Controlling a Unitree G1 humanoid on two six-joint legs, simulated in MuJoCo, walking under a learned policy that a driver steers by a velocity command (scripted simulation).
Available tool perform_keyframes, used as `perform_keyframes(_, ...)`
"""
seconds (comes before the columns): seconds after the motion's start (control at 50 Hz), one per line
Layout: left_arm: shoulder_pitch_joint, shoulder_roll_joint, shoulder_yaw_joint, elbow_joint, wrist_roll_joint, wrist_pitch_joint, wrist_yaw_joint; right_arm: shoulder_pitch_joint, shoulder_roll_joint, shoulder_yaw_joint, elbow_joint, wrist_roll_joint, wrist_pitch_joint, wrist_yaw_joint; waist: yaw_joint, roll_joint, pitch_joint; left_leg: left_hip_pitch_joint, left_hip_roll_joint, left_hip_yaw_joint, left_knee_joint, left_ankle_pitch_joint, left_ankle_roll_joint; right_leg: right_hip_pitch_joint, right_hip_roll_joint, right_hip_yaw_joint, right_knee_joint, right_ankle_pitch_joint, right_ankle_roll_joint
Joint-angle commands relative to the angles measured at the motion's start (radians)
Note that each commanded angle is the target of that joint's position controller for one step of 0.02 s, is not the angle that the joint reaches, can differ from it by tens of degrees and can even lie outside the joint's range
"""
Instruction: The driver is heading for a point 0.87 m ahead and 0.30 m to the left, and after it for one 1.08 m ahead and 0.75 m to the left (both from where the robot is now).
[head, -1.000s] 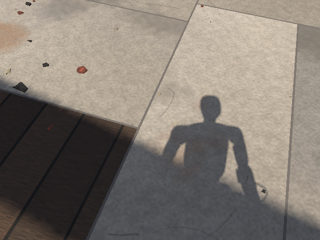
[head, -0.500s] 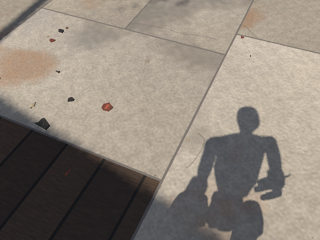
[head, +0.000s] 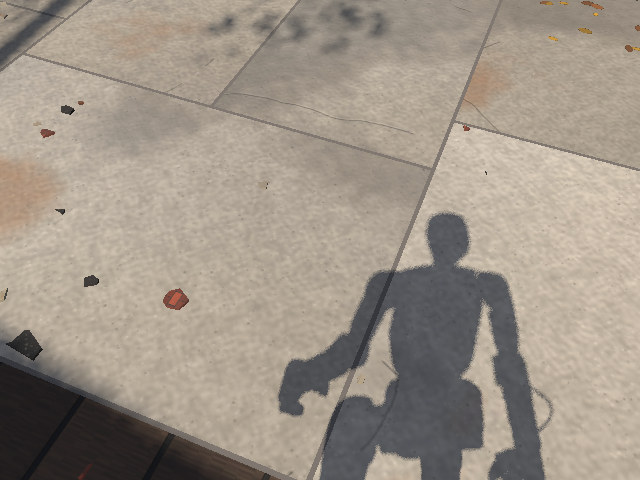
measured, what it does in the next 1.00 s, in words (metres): walks ahead, turning left: right foot, then left foot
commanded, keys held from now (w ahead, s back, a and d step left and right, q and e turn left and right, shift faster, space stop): w+q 1.00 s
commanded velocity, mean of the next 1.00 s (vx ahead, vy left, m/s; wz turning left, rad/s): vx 0.50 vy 0.00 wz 0.52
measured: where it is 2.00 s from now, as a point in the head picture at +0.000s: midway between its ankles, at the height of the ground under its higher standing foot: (181, 360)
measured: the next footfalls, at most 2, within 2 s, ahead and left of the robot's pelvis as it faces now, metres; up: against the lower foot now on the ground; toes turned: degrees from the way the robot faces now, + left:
right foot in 0.20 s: +0.28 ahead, -0.12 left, +0.00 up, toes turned +6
left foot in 0.74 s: +0.47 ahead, +0.16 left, +0.00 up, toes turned +30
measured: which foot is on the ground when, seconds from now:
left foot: down 0.00-0.22, up 0.24-0.72, down 0.74-1.00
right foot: up 0.00-0.18, down 0.20-0.74, up 0.76-1.00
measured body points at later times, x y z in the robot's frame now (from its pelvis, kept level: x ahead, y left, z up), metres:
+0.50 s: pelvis +0.25 -0.03 +0.00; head +0.28 -0.03 +0.45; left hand +0.20 +0.23 -0.13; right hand +0.45 -0.26 -0.13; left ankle +0.30 +0.13 -0.67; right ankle +0.24 -0.12 -0.75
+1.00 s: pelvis +0.47 +0.12 +0.00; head +0.50 +0.15 +0.44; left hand +0.46 +0.41 -0.12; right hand +0.66 -0.10 -0.13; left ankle +0.44 +0.14 -0.75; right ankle +0.64 +0.00 -0.67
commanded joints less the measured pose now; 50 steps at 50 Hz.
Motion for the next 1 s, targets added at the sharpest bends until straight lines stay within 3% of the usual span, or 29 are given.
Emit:
perform_keyframes(0.02, -0.112, 0.033, -0.003, -0.083, -0.007, -0.011, 0.001, 0.034, -0.145, -0.027, -0.038, -0.002, -0.011, -0.008, -0.001, 0.098, 0.039, -0.050, 0.237, -0.189, -0.072, 0.353, 0.105, 0.011, 0.042, -0.042, -0.130, 0.081, 0.023)
perform_keyframes(0.08, -0.190, 0.046, -0.005, -0.122, -0.015, -0.017, 0.006, 0.066, -0.154, -0.031, -0.032, -0.010, -0.003, -0.013, -0.025, 0.110, 0.035, 0.016, 0.254, -0.226, -0.017, 0.409, 0.112, 0.013, 0.061, -0.035, -0.195, 0.064, 0.020)
perform_keyframes(0.12, -0.197, 0.065, -0.001, -0.142, -0.019, -0.027, 0.009, 0.055, -0.167, -0.038, -0.038, -0.016, 0.003, -0.020, -0.014, 0.119, 0.030, 0.044, 0.273, -0.261, 0.026, 0.444, 0.105, 0.050, 0.068, -0.018, -0.238, 0.011, 0.005)
perform_keyframes(0.16, -0.097, 0.091, 0.010, -0.124, -0.022, -0.041, 0.016, 0.006, -0.186, -0.047, -0.054, -0.018, 0.006, -0.023, 0.041, 0.125, -0.002, 0.016, 0.268, -0.273, 0.113, 0.518, 0.077, 0.215, 0.097, -0.017, -0.308, -0.063, -0.020)
perform_keyframes(0.18, 0.030, 0.113, 0.022, -0.087, -0.017, -0.052, 0.025, -0.013, -0.188, -0.049, -0.060, -0.013, 0.005, -0.018, 0.096, 0.092, -0.063, -0.019, 0.229, -0.248, 0.252, 0.557, 0.057, 0.387, 0.115, -0.027, -0.376, -0.054, -0.041)
perform_keyframes(0.2, 0.186, 0.167, 0.042, -0.056, 0.004, -0.067, 0.039, -0.023, -0.161, -0.044, -0.077, -0.002, 0.000, -0.013, 0.156, 0.022, -0.173, -0.139, 0.165, -0.200, 0.477, 0.431, 0.035, 0.622, 0.009, 0.073, -0.402, -0.096, -0.082)
perform_keyframes(0.22, 0.295, 0.261, 0.064, -0.068, 0.030, -0.067, 0.052, 0.018, -0.069, -0.025, -0.126, 0.030, -0.001, -0.012, 0.163, -0.144, -0.330, -0.407, 0.043, -0.101, 0.790, -0.007, -0.005, 0.897, -0.276, 0.423, -0.447, -0.250, -0.147)
perform_keyframes(0.24, 0.247, 0.261, 0.068, -0.068, 0.014, -0.046, 0.047, 0.065, -0.107, -0.037, -0.134, 0.022, 0.009, -0.017, 0.113, -0.237, -0.359, -0.562, 0.005, -0.095, 0.947, -0.341, 0.002, 0.885, -0.361, 0.697, -0.553, -0.293, -0.216)
perform_keyframes(0.26, 0.163, 0.162, 0.048, -0.089, 0.002, -0.037, 0.042, 0.035, -0.149, -0.049, -0.112, 0.002, 0.024, -0.020, 0.079, -0.090, -0.209, -0.600, 0.081, -0.124, 1.003, -0.267, 0.009, 0.755, -0.318, 0.572, -0.561, -0.373, -0.201)
perform_keyframes(0.28, 0.106, 0.095, 0.032, -0.095, -0.006, -0.041, 0.039, -0.022, -0.131, -0.047, -0.114, -0.006, 0.026, -0.009, 0.071, -0.016, -0.100, -0.591, 0.116, -0.122, 0.978, -0.188, 0.003, 0.623, -0.263, 0.424, -0.591, -0.323, -0.183)
perform_keyframes(0.3, 0.082, 0.073, 0.026, -0.094, -0.005, -0.046, 0.039, -0.046, -0.107, -0.046, -0.120, -0.011, 0.031, 0.000, 0.052, -0.028, -0.051, -0.563, 0.142, -0.115, 0.940, -0.144, -0.005, 0.541, -0.218, 0.313, -0.622, -0.234, -0.156)
perform_keyframes(0.32, 0.092, 0.062, 0.023, -0.080, -0.009, -0.054, 0.043, -0.061, -0.106, -0.049, -0.128, -0.025, 0.043, 0.008, 0.038, -0.059, -0.027, -0.546, 0.161, -0.110, 0.916, -0.126, -0.016, 0.493, -0.190, 0.234, -0.639, -0.151, -0.143)
perform_keyframes(0.42, 0.165, 0.081, 0.033, -0.042, -0.022, -0.090, 0.040, -0.170, -0.087, -0.046, -0.182, -0.031, 0.079, 0.036, 0.024, -0.042, -0.018, -0.620, 0.184, -0.085, 0.885, 0.005, -0.050, 0.498, -0.169, 0.039, -0.685, 0.065, -0.154)
perform_keyframes(0.52, 0.211, 0.090, 0.036, -0.020, -0.015, -0.087, 0.037, -0.346, -0.073, -0.029, -0.251, -0.027, 0.077, 0.056, 0.051, -0.040, 0.025, -0.632, 0.180, -0.031, 0.633, 0.172, -0.063, 0.518, -0.136, -0.114, -0.689, 0.150, -0.142)
perform_keyframes(0.6, 0.272, 0.126, 0.046, 0.001, -0.015, -0.077, 0.044, -0.464, -0.078, -0.020, -0.302, -0.032, 0.075, 0.067, 0.084, -0.040, 0.047, -0.583, 0.163, 0.040, 0.465, 0.155, -0.027, 0.599, -0.168, -0.177, -0.666, 0.215, -0.131)
perform_keyframes(0.66, 0.300, 0.150, 0.052, 0.015, -0.011, -0.055, 0.052, -0.478, -0.094, -0.025, -0.319, -0.039, 0.074, 0.065, 0.080, -0.051, 0.037, -0.528, 0.115, 0.088, 0.399, 0.027, 0.020, 0.690, -0.185, -0.226, -0.559, 0.459, -0.115)
perform_keyframes(0.7, 0.305, 0.183, 0.060, 0.020, -0.011, -0.035, 0.055, -0.375, -0.117, -0.039, -0.295, -0.042, 0.071, 0.054, 0.032, -0.068, -0.034, -0.387, 0.038, 0.119, 0.365, -0.074, 0.064, 0.720, -0.184, -0.257, -0.347, 0.741, -0.106)
perform_keyframes(0.72, 0.297, 0.192, 0.061, 0.015, -0.015, -0.024, 0.054, -0.241, -0.136, -0.053, -0.255, -0.045, 0.061, 0.044, -0.027, -0.045, -0.113, -0.221, -0.002, 0.119, 0.300, -0.053, 0.092, 0.672, -0.172, -0.277, -0.147, 0.727, -0.092)
perform_keyframes(0.74, 0.290, 0.178, 0.056, -0.009, -0.013, -0.021, 0.051, -0.064, -0.203, -0.080, -0.202, -0.057, 0.053, 0.028, -0.101, 0.034, -0.220, 0.047, 0.074, -0.026, 0.244, -0.096, 0.140, 0.478, -0.148, -0.283, 0.138, 0.478, -0.057)
perform_keyframes(0.76, 0.317, 0.046, 0.028, -0.090, -0.020, -0.029, 0.029, -0.070, -0.333, -0.109, -0.214, -0.049, 0.053, 0.014, -0.034, 0.285, -0.297, 0.366, 0.392, -0.547, 0.186, -0.136, 0.274, 0.008, 0.025, -0.255, 0.486, -0.406, 0.010)
perform_keyframes(0.78, 0.192, 0.135, 0.046, -0.125, -0.012, -0.042, 0.024, -0.023, -0.337, -0.110, -0.235, -0.023, 0.068, 0.005, -0.092, 0.150, -0.342, 0.378, 0.442, -0.796, 0.049, -0.106, 0.307, -0.125, 0.095, -0.029, 0.601, -0.456, 0.018)
perform_keyframes(0.8, 0.114, 0.129, 0.043, -0.149, -0.024, -0.053, 0.019, -0.070, -0.310, -0.102, -0.215, -0.018, 0.073, -0.004, -0.070, 0.095, -0.193, 0.288, 0.414, -0.609, 0.043, -0.005, 0.278, -0.197, 0.033, 0.010, 0.581, -0.338, 0.004)
perform_keyframes(0.82, 0.131, 0.117, 0.036, -0.138, -0.027, -0.063, 0.021, -0.123, -0.250, -0.087, -0.215, -0.009, 0.068, -0.007, -0.024, 0.047, -0.104, 0.142, 0.372, -0.498, 0.036, 0.130, 0.240, -0.145, -0.005, 0.009, 0.479, -0.251, -0.001)
perform_keyframes(0.84, 0.145, 0.116, 0.038, -0.124, -0.016, -0.058, 0.024, -0.172, -0.215, -0.078, -0.221, -0.006, 0.059, -0.009, 0.018, 0.025, -0.060, 0.037, 0.315, -0.414, 0.026, 0.240, 0.204, -0.074, -0.026, 0.014, 0.406, -0.231, 0.002)
perform_keyframes(0.88, 0.192, 0.108, 0.037, -0.115, 0.012, -0.021, 0.022, -0.207, -0.179, -0.063, -0.229, 0.005, 0.041, -0.008, 0.068, 0.041, -0.072, -0.065, 0.255, -0.332, 0.008, 0.355, 0.189, 0.036, -0.031, 0.020, 0.340, -0.228, 0.024)
perform_keyframes(0.94, 0.148, 0.086, 0.033, -0.140, 0.014, 0.009, 0.013, -0.156, -0.208, -0.069, -0.215, 0.007, 0.019, -0.002, 0.070, 0.046, -0.057, -0.107, 0.216, -0.303, -0.020, 0.362, 0.187, 0.016, -0.018, -0.001, 0.249, -0.171, 0.049)
perform_keyframes(1.0, 0.014, 0.091, 0.031, -0.187, 0.011, 0.014, 0.012, -0.085, -0.214, -0.070, -0.200, 0.005, 0.019, -0.003, 0.026, 0.068, -0.011, -0.086, 0.203, -0.327, -0.045, 0.301, 0.166, -0.072, -0.012, -0.002, 0.118, -0.059, 0.063)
